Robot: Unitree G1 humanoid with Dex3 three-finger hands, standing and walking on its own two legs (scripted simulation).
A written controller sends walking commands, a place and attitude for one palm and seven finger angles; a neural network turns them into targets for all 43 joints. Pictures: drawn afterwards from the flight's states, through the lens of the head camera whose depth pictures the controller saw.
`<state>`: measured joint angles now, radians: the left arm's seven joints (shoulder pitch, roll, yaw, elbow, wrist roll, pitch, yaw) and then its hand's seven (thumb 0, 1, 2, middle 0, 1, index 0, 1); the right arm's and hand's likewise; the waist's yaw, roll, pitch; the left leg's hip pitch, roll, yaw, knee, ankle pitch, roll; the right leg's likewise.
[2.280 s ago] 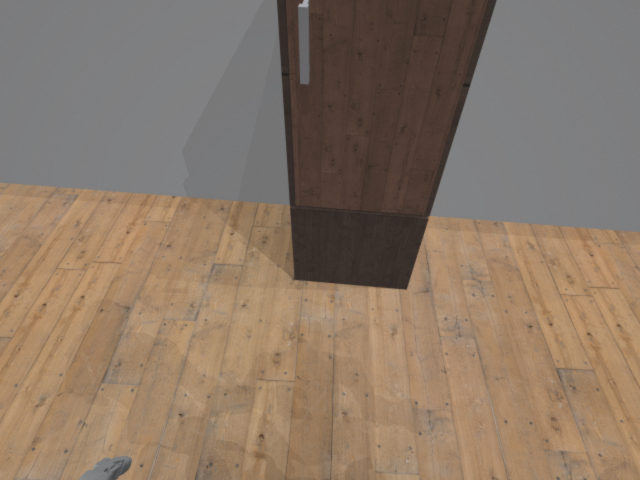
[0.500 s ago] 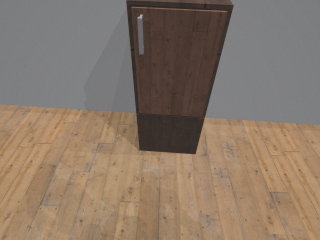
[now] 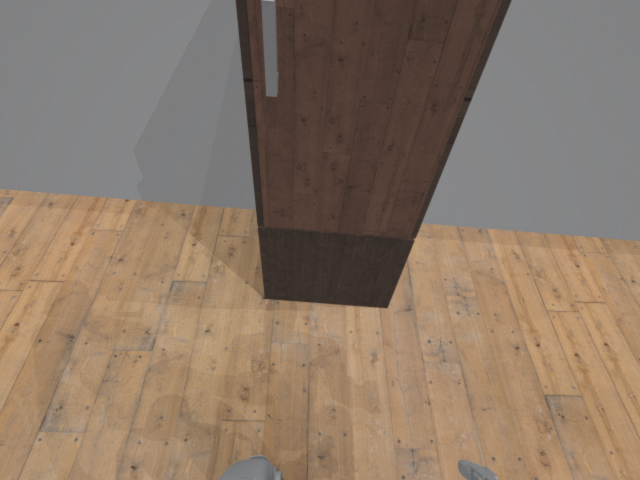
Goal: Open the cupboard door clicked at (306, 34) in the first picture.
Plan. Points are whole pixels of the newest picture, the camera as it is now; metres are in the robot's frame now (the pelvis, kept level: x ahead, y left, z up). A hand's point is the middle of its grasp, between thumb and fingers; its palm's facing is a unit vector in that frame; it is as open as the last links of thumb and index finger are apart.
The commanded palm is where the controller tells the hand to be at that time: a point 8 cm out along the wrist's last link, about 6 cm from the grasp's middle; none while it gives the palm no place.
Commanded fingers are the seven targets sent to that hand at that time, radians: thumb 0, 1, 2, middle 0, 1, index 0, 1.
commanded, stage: take the last steps up to it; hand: left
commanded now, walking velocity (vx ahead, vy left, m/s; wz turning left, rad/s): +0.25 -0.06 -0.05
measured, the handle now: (272, 44) +0.72 +0.15 +0.17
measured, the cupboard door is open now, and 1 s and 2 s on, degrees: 0 0 0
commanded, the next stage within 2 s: come to a stop and stand still in 0.28 s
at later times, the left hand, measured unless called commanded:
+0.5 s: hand (231, 397) +0.25 +0.15 -0.14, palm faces -0.06 -0.98 -0.21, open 7.4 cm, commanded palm none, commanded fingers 0.00 0.90 0.90 -0.20 -0.30 -0.20 -0.30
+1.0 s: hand (160, 452) +0.17 +0.24 -0.16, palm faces +0.07 -0.98 -0.18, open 7.4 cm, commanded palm none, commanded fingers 0.00 0.90 0.90 -0.20 -0.30 -0.20 -0.30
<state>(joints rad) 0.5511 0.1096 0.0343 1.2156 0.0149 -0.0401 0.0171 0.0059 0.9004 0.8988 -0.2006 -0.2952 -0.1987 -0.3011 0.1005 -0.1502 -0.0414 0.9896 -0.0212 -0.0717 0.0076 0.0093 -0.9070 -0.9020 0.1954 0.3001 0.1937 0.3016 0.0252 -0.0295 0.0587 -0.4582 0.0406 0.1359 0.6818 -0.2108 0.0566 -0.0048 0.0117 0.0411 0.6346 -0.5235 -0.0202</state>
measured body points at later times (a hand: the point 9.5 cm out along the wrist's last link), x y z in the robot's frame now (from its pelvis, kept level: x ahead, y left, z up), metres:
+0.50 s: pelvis +0.15 -0.02 +0.02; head +0.17 -0.03 +0.47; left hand +0.25 +0.20 -0.13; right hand +0.06 -0.22 -0.14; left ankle +0.09 +0.09 -0.71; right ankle +0.21 -0.14 -0.72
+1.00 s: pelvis +0.13 +0.05 +0.03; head +0.13 +0.08 +0.47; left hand +0.17 +0.29 -0.14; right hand +0.18 -0.19 -0.11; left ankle +0.15 +0.11 -0.71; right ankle +0.12 -0.11 -0.65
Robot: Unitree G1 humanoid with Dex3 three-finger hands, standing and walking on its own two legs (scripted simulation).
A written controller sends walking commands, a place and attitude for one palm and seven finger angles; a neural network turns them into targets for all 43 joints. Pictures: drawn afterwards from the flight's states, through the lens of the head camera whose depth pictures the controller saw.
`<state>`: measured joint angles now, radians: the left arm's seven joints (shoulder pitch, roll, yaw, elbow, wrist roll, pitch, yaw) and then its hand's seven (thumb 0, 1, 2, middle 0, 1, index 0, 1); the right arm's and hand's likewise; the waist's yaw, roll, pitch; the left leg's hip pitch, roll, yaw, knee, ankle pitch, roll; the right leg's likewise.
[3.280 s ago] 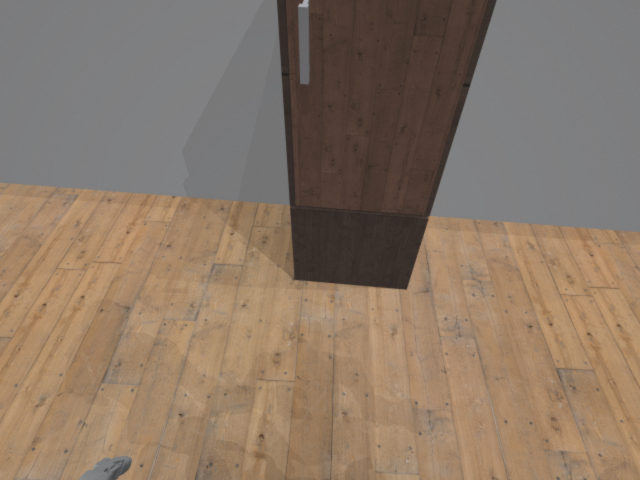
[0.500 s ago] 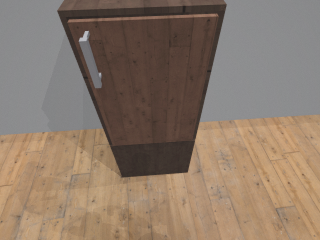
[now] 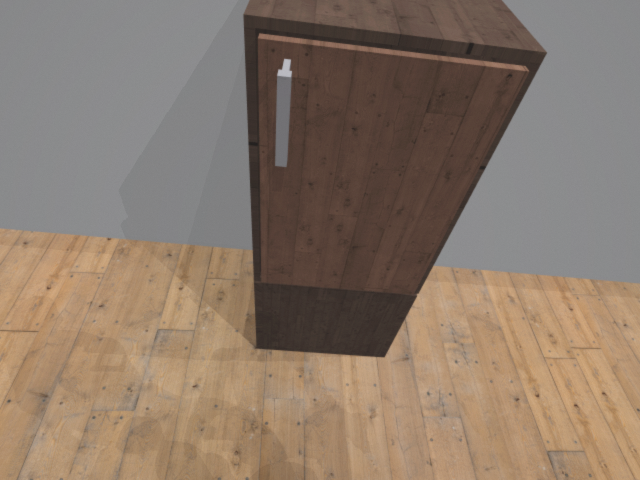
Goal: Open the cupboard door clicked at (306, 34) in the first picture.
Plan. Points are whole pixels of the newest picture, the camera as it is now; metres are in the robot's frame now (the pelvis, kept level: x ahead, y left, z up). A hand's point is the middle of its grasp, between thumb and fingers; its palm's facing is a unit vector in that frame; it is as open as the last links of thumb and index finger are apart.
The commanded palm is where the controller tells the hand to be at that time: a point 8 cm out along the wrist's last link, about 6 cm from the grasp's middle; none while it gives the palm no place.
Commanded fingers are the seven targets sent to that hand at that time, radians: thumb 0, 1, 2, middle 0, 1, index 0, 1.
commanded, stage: come to a stop and stand still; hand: left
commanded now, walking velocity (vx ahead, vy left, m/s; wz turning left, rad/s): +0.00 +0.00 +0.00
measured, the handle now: (284, 115) +0.59 +0.12 +0.15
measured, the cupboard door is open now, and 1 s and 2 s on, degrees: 0 0 0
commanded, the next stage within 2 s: look again from close up in 0.86 s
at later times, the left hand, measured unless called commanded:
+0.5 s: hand out of the picture -0.08 +0.17 -0.17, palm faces +0.04 -0.98 -0.18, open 7.4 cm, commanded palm none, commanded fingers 0.00 0.90 0.90 -0.20 -0.30 -0.20 -0.30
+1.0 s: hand out of the picture -0.08 +0.13 -0.20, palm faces +0.04 -1.00 -0.08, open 7.4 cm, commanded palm none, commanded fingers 0.00 0.90 0.90 -0.20 -0.30 -0.20 -0.30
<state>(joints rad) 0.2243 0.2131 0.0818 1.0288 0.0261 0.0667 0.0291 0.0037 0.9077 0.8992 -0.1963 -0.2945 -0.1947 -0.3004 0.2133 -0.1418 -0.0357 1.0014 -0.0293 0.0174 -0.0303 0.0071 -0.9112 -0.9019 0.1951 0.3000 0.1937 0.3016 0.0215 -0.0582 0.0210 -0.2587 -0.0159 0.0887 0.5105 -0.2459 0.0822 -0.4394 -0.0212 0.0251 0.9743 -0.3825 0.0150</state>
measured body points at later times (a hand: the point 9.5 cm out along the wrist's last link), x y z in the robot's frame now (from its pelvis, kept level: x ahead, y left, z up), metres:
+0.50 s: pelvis -0.05 +0.01 +0.01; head -0.06 +0.01 +0.46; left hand -0.08 +0.22 -0.16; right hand -0.08 -0.20 -0.16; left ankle +0.02 +0.06 -0.74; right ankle -0.08 -0.11 -0.74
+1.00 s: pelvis -0.05 +0.00 -0.01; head -0.06 +0.03 +0.44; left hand -0.08 +0.18 -0.18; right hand -0.12 -0.20 -0.16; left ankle +0.02 +0.06 -0.74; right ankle -0.08 -0.11 -0.74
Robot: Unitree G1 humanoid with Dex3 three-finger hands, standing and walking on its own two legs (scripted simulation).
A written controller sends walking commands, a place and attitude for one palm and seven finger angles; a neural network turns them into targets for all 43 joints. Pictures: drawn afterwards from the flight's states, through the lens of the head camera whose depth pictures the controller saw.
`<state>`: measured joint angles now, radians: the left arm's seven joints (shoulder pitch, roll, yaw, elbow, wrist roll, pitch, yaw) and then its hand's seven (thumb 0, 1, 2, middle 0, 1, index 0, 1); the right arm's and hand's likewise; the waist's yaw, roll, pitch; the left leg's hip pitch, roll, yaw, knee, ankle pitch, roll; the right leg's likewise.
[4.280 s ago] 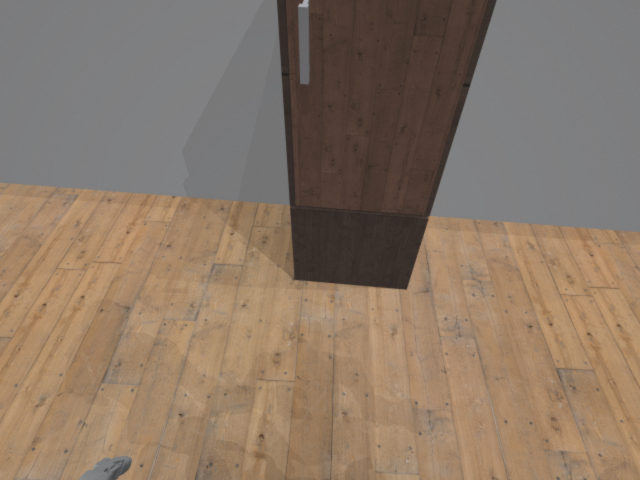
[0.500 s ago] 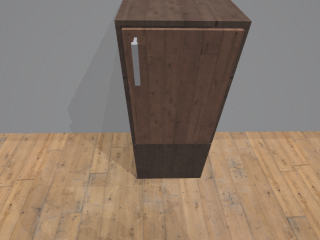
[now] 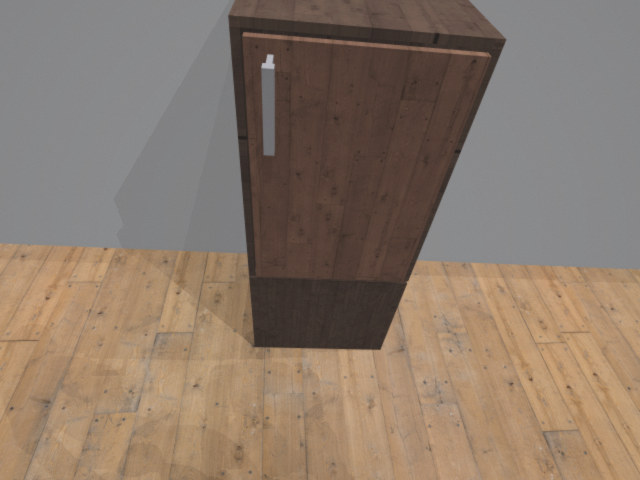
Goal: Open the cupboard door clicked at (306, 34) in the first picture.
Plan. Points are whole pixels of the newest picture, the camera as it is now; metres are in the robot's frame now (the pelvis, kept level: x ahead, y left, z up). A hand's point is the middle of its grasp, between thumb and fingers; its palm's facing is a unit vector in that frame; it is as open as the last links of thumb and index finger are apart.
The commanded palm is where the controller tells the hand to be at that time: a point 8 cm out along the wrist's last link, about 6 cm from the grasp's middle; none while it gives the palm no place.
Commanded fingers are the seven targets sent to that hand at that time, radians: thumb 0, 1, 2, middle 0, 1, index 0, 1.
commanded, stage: look again from close up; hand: left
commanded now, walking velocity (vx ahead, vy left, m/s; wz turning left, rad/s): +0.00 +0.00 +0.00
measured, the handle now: (269, 106) +0.64 +0.13 +0.16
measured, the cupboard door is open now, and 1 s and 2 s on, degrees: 0 0 0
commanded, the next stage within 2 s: shuffle to correct the standing spot in 0.46 s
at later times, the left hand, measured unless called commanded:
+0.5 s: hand out of the picture +0.04 +0.24 -0.17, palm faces -0.02 -0.97 -0.23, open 7.4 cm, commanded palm none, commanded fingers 0.00 0.90 0.90 -0.20 -0.30 -0.20 -0.30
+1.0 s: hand out of the picture -0.05 +0.17 -0.16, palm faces +0.07 -0.98 -0.16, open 7.4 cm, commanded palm none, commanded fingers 0.00 0.90 0.90 -0.20 -0.30 -0.20 -0.30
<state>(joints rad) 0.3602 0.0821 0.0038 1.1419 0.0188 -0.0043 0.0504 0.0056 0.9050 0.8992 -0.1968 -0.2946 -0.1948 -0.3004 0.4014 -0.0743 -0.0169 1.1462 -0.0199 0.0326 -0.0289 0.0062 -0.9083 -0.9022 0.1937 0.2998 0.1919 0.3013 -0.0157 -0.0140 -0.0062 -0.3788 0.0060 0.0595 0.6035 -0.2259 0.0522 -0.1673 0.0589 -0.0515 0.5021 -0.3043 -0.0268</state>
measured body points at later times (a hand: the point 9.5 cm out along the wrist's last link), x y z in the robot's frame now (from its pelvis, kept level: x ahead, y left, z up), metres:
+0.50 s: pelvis +0.04 +0.06 +0.01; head +0.04 +0.06 +0.46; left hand +0.04 +0.29 -0.15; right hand +0.04 -0.17 -0.15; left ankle +0.07 +0.07 -0.73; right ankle -0.03 -0.10 -0.73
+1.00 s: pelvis +0.01 +0.01 +0.01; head +0.01 +0.02 +0.46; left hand -0.05 +0.22 -0.15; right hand +0.02 -0.23 -0.14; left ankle +0.06 +0.07 -0.72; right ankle -0.01 -0.08 -0.73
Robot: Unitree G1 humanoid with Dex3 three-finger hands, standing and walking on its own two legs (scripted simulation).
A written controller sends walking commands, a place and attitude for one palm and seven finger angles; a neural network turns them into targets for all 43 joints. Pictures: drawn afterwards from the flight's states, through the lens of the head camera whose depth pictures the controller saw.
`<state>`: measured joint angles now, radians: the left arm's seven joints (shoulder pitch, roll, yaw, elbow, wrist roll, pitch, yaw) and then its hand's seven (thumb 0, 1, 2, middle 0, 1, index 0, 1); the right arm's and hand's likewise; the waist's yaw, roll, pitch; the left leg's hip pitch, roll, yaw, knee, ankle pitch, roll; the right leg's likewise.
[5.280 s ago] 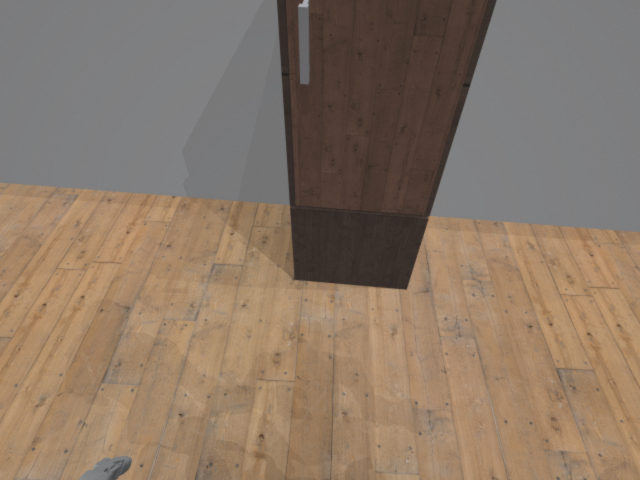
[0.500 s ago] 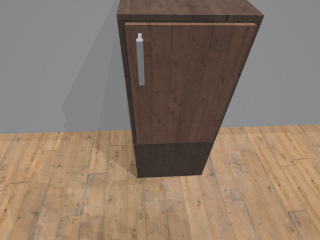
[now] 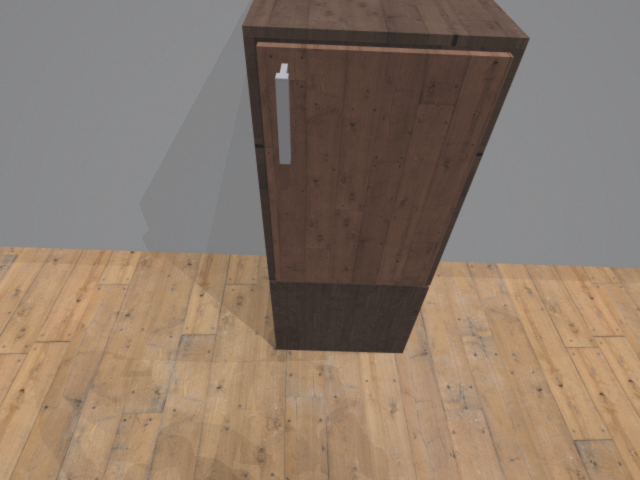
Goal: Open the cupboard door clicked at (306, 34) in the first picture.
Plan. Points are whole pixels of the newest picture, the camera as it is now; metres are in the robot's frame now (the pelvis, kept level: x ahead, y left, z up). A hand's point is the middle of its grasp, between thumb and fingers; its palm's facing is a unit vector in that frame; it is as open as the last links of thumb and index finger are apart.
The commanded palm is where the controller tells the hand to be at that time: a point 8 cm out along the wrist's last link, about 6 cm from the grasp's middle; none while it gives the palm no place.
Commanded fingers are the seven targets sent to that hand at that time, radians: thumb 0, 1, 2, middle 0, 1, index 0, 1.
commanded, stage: shuffle to correct the standing spot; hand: left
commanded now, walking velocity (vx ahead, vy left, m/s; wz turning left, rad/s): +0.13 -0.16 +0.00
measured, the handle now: (284, 115) +0.63 +0.11 +0.15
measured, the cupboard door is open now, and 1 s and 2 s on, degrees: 0 0 0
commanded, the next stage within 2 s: come to a stop and stand still in 0.50 s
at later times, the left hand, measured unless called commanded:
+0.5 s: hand out of the picture +0.07 +0.14 -0.17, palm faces +0.08 -0.98 -0.18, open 7.3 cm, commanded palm none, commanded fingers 0.00 0.90 0.90 -0.20 -0.30 -0.20 -0.30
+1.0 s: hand out of the picture +0.13 +0.06 -0.18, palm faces +0.18 -0.96 -0.21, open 7.3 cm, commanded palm none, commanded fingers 0.00 0.90 0.90 -0.20 -0.30 -0.20 -0.30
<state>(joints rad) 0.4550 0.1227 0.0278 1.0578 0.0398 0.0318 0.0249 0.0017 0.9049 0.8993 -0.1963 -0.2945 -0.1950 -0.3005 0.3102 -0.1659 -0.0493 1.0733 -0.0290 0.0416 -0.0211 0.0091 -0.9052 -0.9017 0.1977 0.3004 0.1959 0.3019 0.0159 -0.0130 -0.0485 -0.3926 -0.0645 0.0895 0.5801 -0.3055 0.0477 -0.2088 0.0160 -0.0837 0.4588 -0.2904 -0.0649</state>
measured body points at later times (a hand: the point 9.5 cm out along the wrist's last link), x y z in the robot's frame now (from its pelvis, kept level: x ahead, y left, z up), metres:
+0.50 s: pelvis +0.06 -0.05 +0.00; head +0.08 -0.04 +0.45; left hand +0.07 +0.19 -0.16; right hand +0.04 -0.26 -0.15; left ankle +0.02 +0.08 -0.74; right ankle +0.10 -0.19 -0.68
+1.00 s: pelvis +0.10 -0.12 -0.01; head +0.15 -0.11 +0.44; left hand +0.12 +0.11 -0.16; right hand +0.22 -0.35 -0.15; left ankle +0.08 -0.03 -0.72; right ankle +0.14 -0.21 -0.74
